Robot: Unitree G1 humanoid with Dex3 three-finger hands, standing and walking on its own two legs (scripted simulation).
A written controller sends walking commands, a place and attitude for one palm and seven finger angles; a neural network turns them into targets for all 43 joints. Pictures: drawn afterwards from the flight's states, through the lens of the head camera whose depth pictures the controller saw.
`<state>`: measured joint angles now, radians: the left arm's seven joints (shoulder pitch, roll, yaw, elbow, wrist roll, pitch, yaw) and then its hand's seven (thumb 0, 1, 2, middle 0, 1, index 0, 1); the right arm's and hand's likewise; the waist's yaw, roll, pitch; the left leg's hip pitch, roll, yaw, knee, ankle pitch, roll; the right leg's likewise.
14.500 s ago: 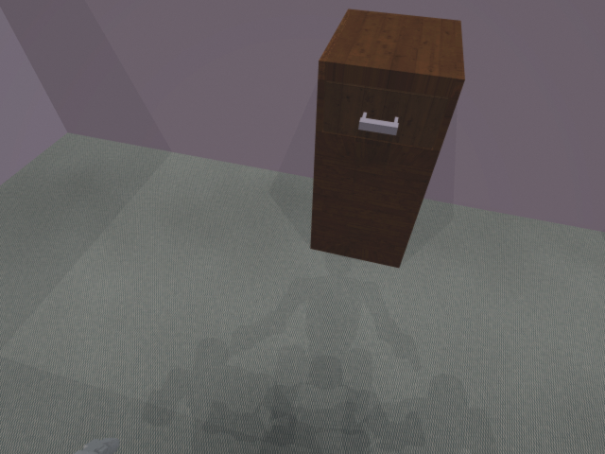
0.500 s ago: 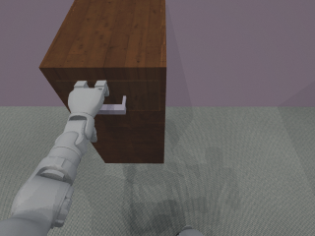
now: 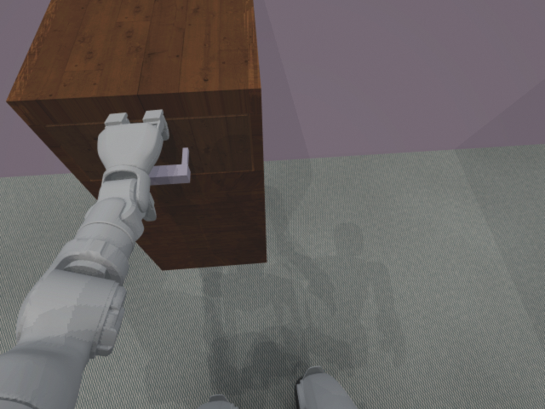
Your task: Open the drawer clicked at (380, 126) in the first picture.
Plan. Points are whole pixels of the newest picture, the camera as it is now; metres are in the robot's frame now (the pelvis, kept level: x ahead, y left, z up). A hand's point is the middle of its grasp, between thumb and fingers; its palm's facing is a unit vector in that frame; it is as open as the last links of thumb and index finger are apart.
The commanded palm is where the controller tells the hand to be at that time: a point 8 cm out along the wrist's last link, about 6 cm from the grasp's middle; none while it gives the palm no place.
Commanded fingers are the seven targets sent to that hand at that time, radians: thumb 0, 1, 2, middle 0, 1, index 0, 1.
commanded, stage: move the hooked fingers above the handle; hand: left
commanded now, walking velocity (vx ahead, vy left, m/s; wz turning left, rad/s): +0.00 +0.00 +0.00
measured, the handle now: (160, 165) +0.54 +0.16 -0.05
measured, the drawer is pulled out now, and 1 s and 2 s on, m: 0.00 0.00 0.00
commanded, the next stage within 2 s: lower the fingers behind the handle in 0.82 s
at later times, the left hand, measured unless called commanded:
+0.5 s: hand (144, 166) +0.50 +0.17 +0.01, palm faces -0.02 -0.03 -1.00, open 13.8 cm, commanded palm +0.47 +0.18 +0.07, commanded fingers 0.00 -0.50 0.30 -0.30 -1.20 -0.30 -1.20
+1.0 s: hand (138, 173) +0.48 +0.17 +0.02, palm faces +0.00 +0.00 -1.00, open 13.8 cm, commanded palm +0.46 +0.17 +0.07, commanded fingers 0.00 -0.50 0.30 -0.30 -1.20 -0.30 -1.20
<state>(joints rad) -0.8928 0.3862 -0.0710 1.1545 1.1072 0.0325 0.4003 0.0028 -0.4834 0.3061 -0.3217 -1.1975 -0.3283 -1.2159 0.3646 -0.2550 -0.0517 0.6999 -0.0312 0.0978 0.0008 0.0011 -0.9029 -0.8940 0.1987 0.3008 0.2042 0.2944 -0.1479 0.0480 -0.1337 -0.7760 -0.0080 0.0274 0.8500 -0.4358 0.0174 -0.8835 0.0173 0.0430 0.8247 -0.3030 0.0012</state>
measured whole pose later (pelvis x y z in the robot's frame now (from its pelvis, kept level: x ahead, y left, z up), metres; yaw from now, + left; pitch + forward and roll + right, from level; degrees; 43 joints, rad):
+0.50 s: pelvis +0.01 +0.01 +0.00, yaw +1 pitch +20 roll +0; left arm -0.86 0.34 -0.11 1.11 1.11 0.01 0.42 0.00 -0.49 0.31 -0.32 -1.20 -0.32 -1.20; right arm 0.32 -0.25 -0.06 0.68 -0.04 0.10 0.01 0.00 -0.90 -0.89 0.20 0.30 0.20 0.29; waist -0.13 0.04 -0.15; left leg -0.76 -0.01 0.00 0.85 -0.45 0.02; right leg -0.85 0.01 0.02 0.82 -0.32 0.00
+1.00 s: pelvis +0.01 +0.00 +0.01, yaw +1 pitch +18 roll +0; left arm -0.81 0.33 -0.12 1.09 1.11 0.03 0.45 0.00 -0.49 0.31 -0.32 -1.20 -0.32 -1.20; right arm 0.31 -0.25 -0.07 0.70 -0.03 0.11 0.01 0.00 -0.90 -0.89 0.20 0.30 0.20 0.29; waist -0.10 0.05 -0.14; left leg -0.70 -0.01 0.00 0.82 -0.44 0.01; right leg -0.80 0.01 0.02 0.80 -0.31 0.00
